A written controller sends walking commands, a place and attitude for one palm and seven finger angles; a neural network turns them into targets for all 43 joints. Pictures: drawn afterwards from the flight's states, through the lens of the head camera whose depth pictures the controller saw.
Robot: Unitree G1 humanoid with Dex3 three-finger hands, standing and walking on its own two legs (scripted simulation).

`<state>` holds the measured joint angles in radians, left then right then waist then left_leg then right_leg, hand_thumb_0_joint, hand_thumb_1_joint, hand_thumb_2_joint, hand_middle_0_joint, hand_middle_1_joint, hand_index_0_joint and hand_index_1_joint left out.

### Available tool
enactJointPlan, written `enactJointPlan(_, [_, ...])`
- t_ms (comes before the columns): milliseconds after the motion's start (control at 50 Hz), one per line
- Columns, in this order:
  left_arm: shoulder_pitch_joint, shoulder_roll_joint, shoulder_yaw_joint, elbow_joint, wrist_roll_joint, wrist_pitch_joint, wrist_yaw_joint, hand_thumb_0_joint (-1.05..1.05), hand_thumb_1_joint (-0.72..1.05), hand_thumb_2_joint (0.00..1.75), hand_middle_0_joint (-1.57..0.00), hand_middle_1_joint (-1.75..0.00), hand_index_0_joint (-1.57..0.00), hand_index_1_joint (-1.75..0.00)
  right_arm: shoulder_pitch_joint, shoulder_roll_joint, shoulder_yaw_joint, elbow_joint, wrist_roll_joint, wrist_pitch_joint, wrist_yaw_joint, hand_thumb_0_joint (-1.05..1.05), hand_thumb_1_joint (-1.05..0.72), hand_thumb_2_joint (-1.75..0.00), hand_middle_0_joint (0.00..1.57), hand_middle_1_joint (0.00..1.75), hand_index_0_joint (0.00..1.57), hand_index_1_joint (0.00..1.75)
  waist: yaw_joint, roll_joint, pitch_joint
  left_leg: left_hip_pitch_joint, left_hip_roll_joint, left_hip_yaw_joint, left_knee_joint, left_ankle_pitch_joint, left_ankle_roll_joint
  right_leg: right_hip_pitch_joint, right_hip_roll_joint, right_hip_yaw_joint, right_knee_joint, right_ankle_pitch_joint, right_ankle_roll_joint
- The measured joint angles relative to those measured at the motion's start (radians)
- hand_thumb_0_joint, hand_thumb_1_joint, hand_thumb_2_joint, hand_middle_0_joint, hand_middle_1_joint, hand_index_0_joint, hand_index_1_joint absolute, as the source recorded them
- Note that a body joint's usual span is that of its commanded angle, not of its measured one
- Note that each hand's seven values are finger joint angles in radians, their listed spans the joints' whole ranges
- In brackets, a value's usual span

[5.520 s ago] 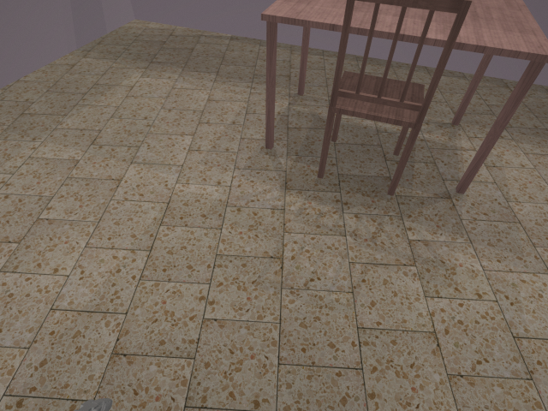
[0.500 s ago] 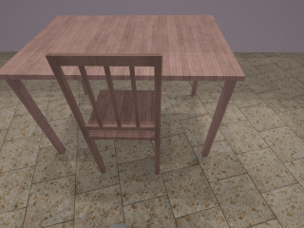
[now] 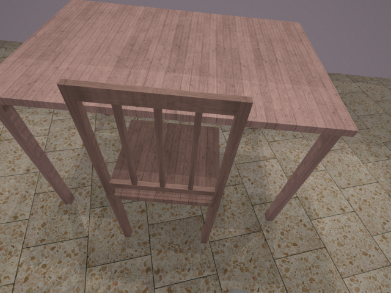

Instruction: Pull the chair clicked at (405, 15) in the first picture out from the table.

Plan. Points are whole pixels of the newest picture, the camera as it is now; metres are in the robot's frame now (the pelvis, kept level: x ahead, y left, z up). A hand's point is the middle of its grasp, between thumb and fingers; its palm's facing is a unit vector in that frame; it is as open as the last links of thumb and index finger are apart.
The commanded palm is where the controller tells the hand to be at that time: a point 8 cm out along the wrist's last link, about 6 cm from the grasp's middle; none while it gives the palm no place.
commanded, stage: come to a stop and stand still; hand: left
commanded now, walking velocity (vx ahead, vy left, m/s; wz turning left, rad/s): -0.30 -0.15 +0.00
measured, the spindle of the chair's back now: (160, 153) +0.48 +0.13 -0.07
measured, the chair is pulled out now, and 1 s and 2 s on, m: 0.00 0.00 0.00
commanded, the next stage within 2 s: look again from close up in 0.84 s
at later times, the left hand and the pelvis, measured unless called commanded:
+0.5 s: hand out of the picture +0.08 +0.15 -0.17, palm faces +0.04 -0.97 -0.25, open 7.3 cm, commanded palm none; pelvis +0.01 -0.03 -0.01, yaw +1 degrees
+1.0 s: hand out of the picture -0.03 +0.14 -0.18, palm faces +0.02 -0.98 -0.20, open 7.4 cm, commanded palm none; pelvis -0.02 -0.02 -0.01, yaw +0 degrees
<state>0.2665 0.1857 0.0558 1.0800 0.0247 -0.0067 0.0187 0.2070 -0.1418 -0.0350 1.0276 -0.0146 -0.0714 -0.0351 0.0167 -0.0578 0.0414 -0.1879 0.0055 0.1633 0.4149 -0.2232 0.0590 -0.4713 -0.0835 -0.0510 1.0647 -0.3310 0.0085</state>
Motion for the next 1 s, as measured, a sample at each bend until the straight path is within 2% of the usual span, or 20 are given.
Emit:
enactJointPlan(80, [-0.063, 0.006, -0.007, -0.034, -0.002, 0.012, 0.012, 0.00, 0.91, 0.90, -0.19, -0.29, -0.20, -0.30, 0.030, 0.004, 0.012, 0.031, -0.006, 0.029, -0.003, -0.01, -0.94, -0.89, 0.20, 0.30, 0.20, 0.30, -0.014, 0.004, -0.003, 0.043, -0.005, -0.012, -0.020, -0.013, -0.011, 0.035, 0.011, 0.006, -0.202, 0.033, 0.012])
enactJointPlan(160, [-0.101, 0.000, -0.016, -0.054, -0.004, 0.030, 0.014, 0.00, 0.91, 0.90, -0.19, -0.29, -0.20, -0.30, 0.043, 0.013, 0.011, 0.049, -0.007, 0.061, -0.004, 0.00, -0.93, -0.89, 0.20, 0.30, 0.20, 0.30, -0.031, 0.019, 0.012, 0.058, 0.004, -0.013, 0.021, -0.054, -0.028, 0.109, 0.025, -0.003, -0.366, 0.029, 0.006])
enactJointPlan(200, [-0.106, -0.002, -0.018, -0.064, -0.002, 0.031, 0.012, 0.00, 0.91, 0.90, -0.19, -0.29, -0.20, -0.30, 0.049, 0.016, 0.006, 0.050, -0.005, 0.073, -0.003, 0.00, -0.92, -0.89, 0.20, 0.30, 0.20, 0.30, -0.036, 0.027, 0.021, 0.052, 0.009, -0.009, 0.063, -0.084, -0.042, 0.155, 0.028, -0.006, -0.458, 0.102, 0.001])
enactJointPlan(220, [-0.106, -0.003, -0.018, -0.068, 0.000, 0.027, 0.012, 0.00, 0.91, 0.90, -0.19, -0.29, -0.20, -0.30, 0.052, 0.017, 0.002, 0.050, -0.003, 0.079, -0.001, 0.00, -0.92, -0.89, 0.20, 0.30, 0.20, 0.30, -0.036, 0.031, 0.024, 0.042, 0.014, -0.007, 0.094, -0.103, -0.050, 0.173, 0.031, -0.005, -0.491, 0.144, -0.010])
enactJointPlan(240, [-0.108, -0.009, -0.018, -0.067, 0.002, 0.022, 0.013, 0.00, 0.91, 0.90, -0.20, -0.29, -0.20, -0.30, 0.048, 0.012, -0.003, 0.050, 0.001, 0.086, 0.001, 0.00, -0.92, -0.89, 0.20, 0.30, 0.20, 0.30, -0.037, 0.046, 0.030, 0.024, 0.027, -0.011, 0.131, -0.121, -0.057, 0.171, 0.042, -0.007, -0.486, 0.121, -0.022])
enactJointPlan(280, [-0.116, -0.021, -0.026, -0.065, 0.002, 0.017, 0.013, 0.00, 0.91, 0.90, -0.20, -0.29, -0.20, -0.30, 0.039, 0.001, -0.014, 0.043, 0.009, 0.102, 0.002, 0.00, -0.91, -0.89, 0.20, 0.30, 0.20, 0.30, -0.052, 0.075, 0.046, -0.030, 0.029, -0.056, 0.249, -0.217, -0.073, 0.164, 0.053, -0.021, -0.470, 0.079, -0.040])
enactJointPlan(320, [-0.122, -0.033, -0.030, -0.067, 0.002, 0.016, 0.015, 0.00, 0.91, 0.90, -0.20, -0.29, -0.20, -0.30, 0.028, -0.009, -0.022, 0.039, 0.013, 0.119, 0.001, 0.00, -0.91, -0.89, 0.20, 0.30, 0.20, 0.30, -0.052, 0.085, 0.057, -0.090, 0.011, -0.100, 0.401, -0.304, -0.082, 0.164, 0.051, -0.027, -0.482, 0.078, -0.050])
enactJointPlan(380, [-0.128, -0.043, -0.026, -0.073, 0.000, 0.021, 0.022, 0.00, 0.92, 0.90, -0.20, -0.29, -0.20, -0.30, 0.011, -0.024, -0.028, 0.035, 0.012, 0.133, 0.005, 0.00, -0.91, -0.89, 0.20, 0.30, 0.20, 0.30, -0.040, 0.089, 0.065, -0.153, -0.004, -0.141, 0.565, -0.306, -0.096, 0.162, 0.049, -0.025, -0.517, 0.112, -0.052])
enactJointPlan(420, [-0.129, -0.043, -0.023, -0.077, 0.002, 0.026, 0.023, 0.00, 0.92, 0.90, -0.20, -0.29, -0.20, -0.30, 0.005, -0.033, -0.032, 0.030, 0.011, 0.136, 0.009, 0.00, -0.91, -0.89, 0.20, 0.30, 0.19, 0.30, -0.033, 0.090, 0.064, -0.166, -0.003, -0.153, 0.588, -0.285, -0.103, 0.160, 0.047, -0.027, -0.539, 0.132, -0.051])
enactJointPlan(520, [-0.118, -0.030, -0.013, -0.084, 0.011, 0.033, 0.019, 0.00, 0.91, 0.90, -0.20, -0.30, -0.20, -0.30, -0.002, -0.046, -0.029, 0.015, 0.007, 0.132, 0.020, 0.00, -0.91, -0.89, 0.20, 0.30, 0.19, 0.30, -0.008, 0.073, 0.046, -0.116, 0.010, -0.155, 0.443, -0.254, -0.103, 0.141, 0.038, -0.024, -0.573, 0.176, -0.042])
enactJointPlan(580, [-0.098, -0.017, -0.007, -0.077, 0.011, 0.038, 0.016, 0.00, 0.91, 0.90, -0.20, -0.30, -0.20, -0.30, 0.005, -0.046, -0.021, 0.009, 0.005, 0.114, 0.023, 0.00, -0.91, -0.89, 0.20, 0.30, 0.19, 0.30, 0.005, 0.058, 0.026, -0.037, 0.014, -0.146, 0.246, -0.194, -0.090, 0.124, 0.037, -0.019, -0.576, 0.196, -0.030])
enactJointPlan(620, [-0.080, -0.009, -0.006, -0.062, 0.005, 0.044, 0.015, 0.00, 0.91, 0.90, -0.20, -0.30, -0.20, -0.30, 0.020, -0.044, -0.014, 0.008, 0.001, 0.096, 0.020, 0.00, -0.91, -0.89, 0.20, 0.30, 0.19, 0.30, 0.003, 0.056, 0.005, 0.027, 0.017, -0.149, 0.097, -0.145, -0.076, 0.105, 0.042, -0.021, -0.554, 0.191, -0.017])
enactJointPlan(680, [-0.050, 0.008, -0.002, -0.028, -0.001, 0.060, 0.010, 0.00, 0.91, 0.90, -0.20, -0.29, -0.20, -0.30, 0.055, -0.012, 0.003, 0.021, -0.012, 0.087, 0.015, 0.00, -0.91, -0.89, 0.20, 0.30, 0.19, 0.30, -0.001, 0.016, -0.019, 0.050, -0.004, -0.142, 0.063, -0.103, -0.058, 0.107, 0.042, 0.013, -0.501, 0.082, -0.007])
enactJointPlan(760, [0.000, 0.009, -0.004, -0.004, 0.006, 0.058, -0.003, 0.00, 0.91, 0.90, -0.20, -0.29, -0.20, -0.30, 0.108, 0.022, 0.024, 0.047, -0.013, 0.082, 0.007, 0.00, -0.91, -0.89, 0.20, 0.30, 0.19, 0.30, -0.003, 0.012, -0.060, 0.081, -0.004, -0.155, -0.016, -0.056, -0.049, 0.115, 0.068, 0.036, -0.332, 0.004, -0.007])
enactJointPlan(800, [0.020, 0.006, -0.006, 0.004, 0.005, 0.050, -0.007, 0.00, 0.91, 0.90, -0.20, -0.29, -0.20, -0.30, 0.118, 0.035, 0.031, 0.056, -0.013, 0.077, 0.002, 0.00, -0.91, -0.89, 0.20, 0.30, 0.20, 0.30, -0.002, 0.009, -0.063, 0.089, -0.008, -0.150, -0.042, -0.042, -0.050, 0.129, 0.068, 0.036, -0.294, -0.015, -0.004])
enactJointPlan(840, [0.029, -0.001, -0.011, 0.015, 0.001, 0.045, -0.007, 0.00, 0.91, 0.90, -0.20, -0.29, -0.20, -0.30, 0.121, 0.042, 0.033, 0.063, -0.014, 0.071, -0.003, 0.01, -0.91, -0.89, 0.20, 0.30, 0.20, 0.30, -0.006, 0.008, -0.052, 0.090, -0.012, -0.145, -0.052, -0.036, -0.051, 0.155, 0.063, 0.030, -0.315, -0.044, 0.000])
enactJointPlan(880, [0.030, -0.012, -0.017, 0.025, -0.005, 0.041, -0.006, 0.00, 0.91, 0.90, -0.20, -0.29, -0.20, -0.30, 0.118, 0.044, 0.033, 0.067, -0.013, 0.065, -0.006, 0.01, -0.92, -0.89, 0.20, 0.30, 0.20, 0.30, -0.015, 0.015, -0.034, 0.082, -0.014, -0.141, -0.043, -0.038, -0.055, 0.195, 0.061, 0.022, -0.391, -0.058, 0.002])
enactJointPlan(920, [0.029, -0.023, -0.023, 0.029, -0.010, 0.031, -0.004, 0.00, 0.91, 0.90, -0.20, -0.29, -0.20, -0.30, 0.116, 0.043, 0.032, 0.071, -0.007, 0.064, -0.008, 0.01, -0.91, -0.89, 0.20, 0.30, 0.20, 0.30, -0.020, 0.019, -0.015, 0.063, -0.016, -0.135, -0.008, -0.055, -0.063, 0.252, 0.058, 0.020, -0.526, 0.027, 0.001])
enactJointPlan(960, [0.021, -0.046, -0.032, 0.043, -0.006, 0.011, 0.010, 0.00, 0.91, 0.90, -0.20, -0.29, -0.20, -0.30, 0.104, 0.028, 0.029, 0.084, 0.003, 0.065, -0.005, 0.01, -0.91, -0.89, 0.20, 0.30, 0.20, 0.30, -0.019, 0.058, 0.004, 0.030, 0.009, -0.137, 0.059, -0.083, -0.074, 0.270, 0.084, 0.016, -0.575, 0.052, -0.027])
enactJointPlan(1000, [0.027, -0.069, -0.048, 0.039, -0.004, -0.011, 0.020, 0.00, 0.91, 0.90, -0.20, -0.29, -0.20, -0.30, 0.093, 0.008, 0.024, 0.069, 0.002, 0.073, 0.005, 0.01, -0.91, -0.89, 0.20, 0.30, 0.20, 0.30, -0.028, 0.097, 0.013, -0.015, 0.029, -0.149, 0.123, -0.124, -0.067, 0.257, 0.109, 0.007, -0.571, 0.050, -0.043])
